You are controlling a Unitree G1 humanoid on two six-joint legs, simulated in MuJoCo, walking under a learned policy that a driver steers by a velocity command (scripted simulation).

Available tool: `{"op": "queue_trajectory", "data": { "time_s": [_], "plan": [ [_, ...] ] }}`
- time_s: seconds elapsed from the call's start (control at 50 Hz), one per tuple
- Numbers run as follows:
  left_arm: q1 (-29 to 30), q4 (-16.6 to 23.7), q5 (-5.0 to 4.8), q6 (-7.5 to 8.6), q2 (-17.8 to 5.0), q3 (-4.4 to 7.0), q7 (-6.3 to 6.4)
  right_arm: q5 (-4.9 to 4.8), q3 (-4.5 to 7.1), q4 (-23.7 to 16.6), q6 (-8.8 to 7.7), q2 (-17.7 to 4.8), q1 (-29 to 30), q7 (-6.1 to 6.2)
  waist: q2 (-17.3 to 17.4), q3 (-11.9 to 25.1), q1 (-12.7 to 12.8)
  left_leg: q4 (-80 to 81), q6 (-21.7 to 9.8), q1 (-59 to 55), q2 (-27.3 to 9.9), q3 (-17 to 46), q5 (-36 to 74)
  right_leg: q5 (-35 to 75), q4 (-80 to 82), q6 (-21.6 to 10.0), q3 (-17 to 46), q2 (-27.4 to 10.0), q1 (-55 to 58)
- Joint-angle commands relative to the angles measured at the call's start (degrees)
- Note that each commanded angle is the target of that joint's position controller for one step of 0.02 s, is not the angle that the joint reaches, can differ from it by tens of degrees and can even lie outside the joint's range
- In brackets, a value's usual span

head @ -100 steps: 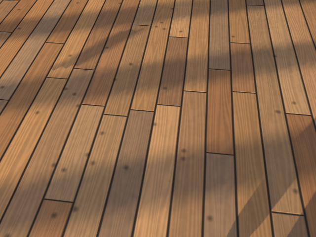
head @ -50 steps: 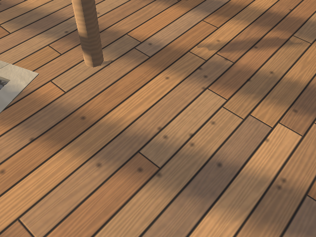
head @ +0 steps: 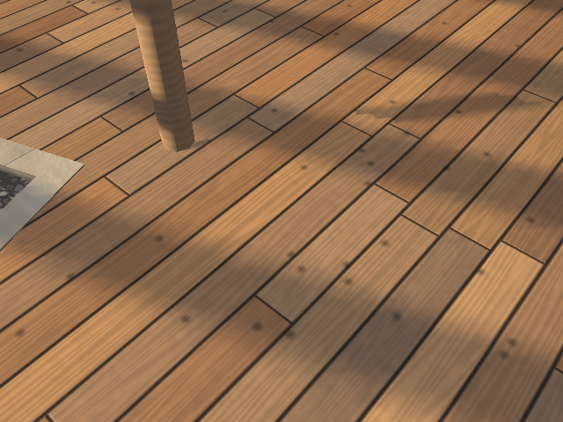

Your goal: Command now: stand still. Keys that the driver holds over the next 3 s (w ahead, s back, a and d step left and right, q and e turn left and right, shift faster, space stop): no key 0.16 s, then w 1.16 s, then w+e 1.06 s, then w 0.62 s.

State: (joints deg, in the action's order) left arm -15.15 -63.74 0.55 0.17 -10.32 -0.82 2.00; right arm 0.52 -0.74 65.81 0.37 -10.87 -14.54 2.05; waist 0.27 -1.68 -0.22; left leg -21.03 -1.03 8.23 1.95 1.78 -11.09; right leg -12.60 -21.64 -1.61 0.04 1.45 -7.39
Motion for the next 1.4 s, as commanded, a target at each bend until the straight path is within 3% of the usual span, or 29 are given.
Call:
{"op": "queue_trajectory", "data": {
  "time_s": [0.02, 0.16, 0.18, 0.24, 0.3, 0.34, 0.4, 0.44, 0.46, 0.48, 0.5, 0.52, 0.56, 0.66, 0.78, 0.84, 0.88, 0.9, 0.92, 0.94, 0.96, 0.98, 1.0, 1.04, 1.12, 1.22, 1.3, 1.36, 1.4],
  "plan": [
    [-2.9, 0.3, 0.0, 0.35, -5.0, 0.68, 0.22, 0.0, 0.63, -0.2, -0.3, -4.8, -2.9, 0.24, -0.8, -2.1, 0.0, 3.0, -1.4, 1.0, -5.7, 5.2, 4.7, 4.2, 4.4, -1.4, 6.1, -6.3, -2.8],
    [-4.3, -0.8, 0.01, 0.41, -4.0, 0.54, 0.37, -0.01, 0.48, 0.7, -0.37, -3.6, -3.8, 0.39, -0.5, -2.3, 0.1, 2.6, -1.3, 1.3, -5.8, 4.9, 4.8, 4.5, 4.1, -1.5, 6.1, -6.1, -3.1],
    [-4.9, -1.0, 0.07, 0.37, -3.8, 0.52, 0.36, 0.05, 0.39, 0.9, -0.34, -3.3, -4.3, 0.38, -0.7, -1.1, 0.2, 2.8, -1.4, 1.0, -5.2, 4.6, 0.8, -0.4, 4.7, -1.6, 6.1, -5.7, -2.7],
    [-6.1, -0.6, 0.25, -0.5, -6.8, 2.04, 0.17, 0.63, 1.17, -0.2, 0.09, -4.2, -4.2, 0.06, -3.4, -4.0, 0.8, -3.2, -3.1, 7.3, -1.1, 1.9, -19.5, -25.6, 5.5, -4.7, 9.2, -5.3, -6.0],
    [-11.3, -1.4, 0.46, -0.72, -8.1, 3.34, 0.08, 1.87, 0.68, -3.3, -0.7, -0.7, -0.9, -0.94, -8.9, -8.6, 2.9, -16.1, -3.0, 17.9, 0.5, -3.6, -16.2, -37.5, 12.7, -10.6, 22.8, -14.9, -4.0],
    [-10.8, -0.9, 0.86, -0.04, -8.2, 3.9, -0.14, 1.83, 1.09, -5.1, -2.01, -1.9, 0.8, -1.49, -7.4, -8.5, 2.6, -21.3, -2.9, 18.9, -2.2, -3.3, -13.9, -31.8, 14.8, -12.5, 25.7, -18.1, -4.8],
    [-6.2, 0.7, 0.38, 0.92, -8.7, 4.5, -0.52, 0.93, 1.42, -5.3, -3.52, -1.2, -3.2, -2.29, -6.7, -7.1, -1.1, -12.5, -3.8, 9.3, -1.9, -5.0, -12.3, -25.3, 11.6, -10.3, 18.0, -14.5, -9.7],
    [-2.5, 2.3, 0.12, 1.32, -7.1, 4.43, -0.77, 0.43, 2.03, -1.7, -4.01, -1.1, -13.0, -1.81, -3.1, -6.7, -5.2, -2.5, -4.0, -8.5, 0.9, -5.7, -7.9, -22.9, 2.8, -7.7, 10.9, -8.7, -20.9],
    [-0.8, 3.8, 0.38, 1.97, -4.3, 3.65, -1.08, 1.08, 2.92, -0.7, -4.45, -4.3, -19.0, -1.22, 5.8, -5.1, -7.4, 5.3, -5.1, -15.8, -8.4, 7.9, -16.4, -19.3, -11.0, -5.6, 4.5, -3.8, -27.6],
    [0.2, 6.2, 0.39, 2.6, -0.7, 2.67, -1.63, 0.72, 4.48, 0.2, -4.43, -10.5, -25.6, -1.14, 17.3, -2.8, -8.5, 15.5, -9.6, -19.4, -21.5, 31.4, -32.4, -18.5, -27.6, -3.7, -3.9, 2.3, -36.6],
    [1.1, 6.7, 2.18, 2.73, -5.5, 3.7, -2.11, 0.92, 4.49, 0.5, -3.79, -9.6, -23.4, -0.98, 10.9, -6.6, -6.0, 15.6, -12.5, -13.2, -24.1, 35.2, -35.1, -17.7, -37.1, -4.4, -0.8, -1.0, -38.2],
    [2.3, 6.8, 2.15, 3.08, -5.2, 3.73, -2.79, 0.96, 3.86, -1.8, -4.08, -7.1, -17.7, -1.27, 4.7, -9.4, -3.3, 15.2, -12.0, -9.2, -21.8, 30.3, -31.1, -12.0, -40.2, -4.7, 0.9, -3.4, -38.7],
    [1.2, 5.9, 1.48, 3.85, -3.8, 3.59, -3.68, 0.6, 3.27, -3.9, -5.29, -5.3, -12.7, -1.38, 2.2, -8.1, -0.5, 16.0, -9.8, -7.7, -17.0, 19.9, -15.6, -3.6, -39.2, -3.5, 1.0, -5.5, -35.4],
    [6.0, 7.9, 1.45, 2.53, -3.3, 3.77, -4.0, 0.41, 2.05, -1.7, -6.52, -3.1, -18.7, -1.0, 4.1, -4.7, -0.6, 12.3, -8.8, -11.7, -12.7, 6.7, 18.2, 1.7, -36.6, -1.0, -3.7, -4.3, -36.2],
    [19.6, 14.0, 0.41, 2.27, -2.0, 2.38, -3.86, 0.63, 1.67, -1.5, -6.64, -4.2, -19.7, -0.56, 6.2, -7.1, -2.4, 12.4, -8.6, -7.9, -11.5, 1.8, 31.2, 7.0, -16.5, -1.8, -8.4, -1.3, -27.5],
    [14.3, 13.5, 0.32, 2.61, -4.6, 3.28, -2.88, 0.59, 2.1, -1.6, -6.98, -6.0, -17.6, -0.42, 6.4, -3.5, 1.2, 4.7, -7.6, -10.8, -13.0, 0.1, 50.7, 5.6, -12.7, -5.3, -8.9, 1.6, -17.2],
    [-0.9, 8.7, 0.23, 3.51, -7.0, 4.84, -2.05, 0.39, 2.62, -2.0, -6.66, -7.4, -15.5, -0.41, 5.4, 4.3, 7.7, -12.8, -6.3, -10.6, -12.1, -1.5, 54.7, 6.9, -7.7, -7.6, -8.1, 3.3, -1.6],
    [-9.2, 6.4, 1.2, 3.9, -9.6, 5.94, -1.48, 0.18, 2.51, -2.7, -6.59, -6.9, -15.2, -0.7, 3.8, 8.7, 10.8, -25.9, -5.9, -1.9, -10.1, -2.3, 40.9, 3.0, -6.3, -9.3, -2.1, -2.5, 11.1],
    [-14.7, 6.0, 2.57, 4.01, -15.1, 7.18, -1.38, -0.45, 1.54, -4.3, -6.42, -1.1, -18.6, -1.26, -6.5, 15.5, 8.9, -47.2, -4.6, 12.7, -3.0, -5.1, 2.7, -5.5, -4.2, -14.0, 21.1, -19.5, 23.6],
    [-11.7, 6.0, 1.19, 3.24, -15.0, 7.37, -2.17, -0.88, 2.55, -4.1, -6.07, -2.5, -21.0, -1.78, -9.9, 17.5, 6.6, -60.0, -4.5, 24.7, 3.2, 0.3, -17.5, -11.1, 6.5, -20.2, 43.3, -25.0, 25.1],
    [-4.1, 7.2, -0.04, 3.26, -11.8, 6.62, -2.35, 0.17, 3.18, -5.9, -5.77, -5.0, -14.7, -1.68, -4.5, 7.2, 3.7, -60.1, -5.3, 29.2, -1.9, 2.0, -11.6, -18.0, 9.0, -17.8, 35.3, -22.7, 16.3],
    [0.3, 8.1, -0.34, 3.79, -7.6, 5.54, -2.64, 0.69, 3.35, -7.3, -6.02, -5.1, -9.7, -2.01, -1.1, 1.3, 3.0, -56.7, -5.4, 28.4, -3.9, 1.4, -6.7, -14.2, 11.1, -16.0, 27.7, -20.4, 7.3],
    [1.7, 7.8, 0.14, 4.41, -5.3, 4.87, -2.65, 0.79, 3.41, -7.4, -5.89, -3.9, -8.5, -2.14, 0.7, -1.4, 0.9, -53.4, -5.3, 25.5, -5.6, 1.5, -4.6, -7.3, 12.4, -14.1, 22.1, -17.9, 1.3],
    [-0.5, 6.0, 0.34, 5.45, -2.9, 3.87, -2.11, 1.87, 3.23, -7.1, -4.48, -1.6, -10.1, -2.67, -0.4, -1.7, -1.8, -48.5, -4.1, 19.9, -7.1, 1.3, -4.1, 2.8, 13.2, -11.9, 13.9, -14.4, -4.6],
    [-6.2, 4.2, 0.27, 6.45, -5.6, 3.97, -1.82, 1.96, 3.51, -10.0, -2.86, -1.9, -3.6, -3.29, -2.0, -3.4, -2.0, -41.4, -2.1, 25.1, -8.1, -1.7, 0.3, 11.7, 14.8, -11.5, 7.5, -12.3, -4.0],
    [-11.8, 3.6, 0.02, 6.25, -5.3, 3.29, -1.81, 0.99, 3.02, -14.8, -2.91, -1.8, 10.2, -3.78, -2.9, -4.8, 1.4, -24.6, -0.5, 28.1, -7.2, -5.3, 10.1, 22.2, 14.8, -9.0, 2.8, -9.8, 0.5],
    [-16.4, 2.3, 0.27, 6.15, -5.7, 3.13, -1.28, 0.6, 2.64, -16.9, -3.17, -1.7, 16.8, -3.76, -3.9, -4.6, 3.7, -15.9, -1.5, 27.7, -4.9, -7.2, 11.9, 28.3, 13.0, -8.6, 2.1, -11.1, 8.2],
    [-17.3, 1.6, 0.94, 5.78, -6.3, 3.22, -0.76, 0.68, 3.02, -18.5, -3.81, -2.9, 18.8, -3.55, -4.1, -4.9, 3.4, -12.6, -3.1, 27.3, -3.8, -6.6, 7.2, 36.1, 8.9, -9.6, 3.6, -13.4, 14.0],
    [-14.6, 2.3, 1.13, 5.67, -7.7, 3.57, -0.55, 0.63, 3.71, -17.3, -4.55, -4.3, 12.9, -3.0, -4.8, -2.1, 0.0, -9.7, -4.7, 18.5, -1.1, -6.9, 2.2, 49.0, 1.7, -8.7, 3.6, -13.4, 14.3]
  ]
}}
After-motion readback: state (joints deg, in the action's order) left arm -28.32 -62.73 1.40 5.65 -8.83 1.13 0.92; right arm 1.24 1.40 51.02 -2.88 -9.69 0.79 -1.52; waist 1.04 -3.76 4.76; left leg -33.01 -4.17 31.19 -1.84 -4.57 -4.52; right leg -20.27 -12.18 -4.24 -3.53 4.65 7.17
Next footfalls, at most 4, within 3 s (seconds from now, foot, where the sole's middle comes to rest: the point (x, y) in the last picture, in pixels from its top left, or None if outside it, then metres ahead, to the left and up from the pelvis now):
0.90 right None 0.43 -0.04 -0.78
1.44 left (249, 340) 0.74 0.12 -0.78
1.98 right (328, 266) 0.98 -0.10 -0.78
2.56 left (335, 178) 1.35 -0.15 -0.78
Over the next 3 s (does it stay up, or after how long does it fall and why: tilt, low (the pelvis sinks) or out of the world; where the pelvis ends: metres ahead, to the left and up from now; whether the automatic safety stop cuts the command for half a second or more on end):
stays up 1.33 -0.26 0.00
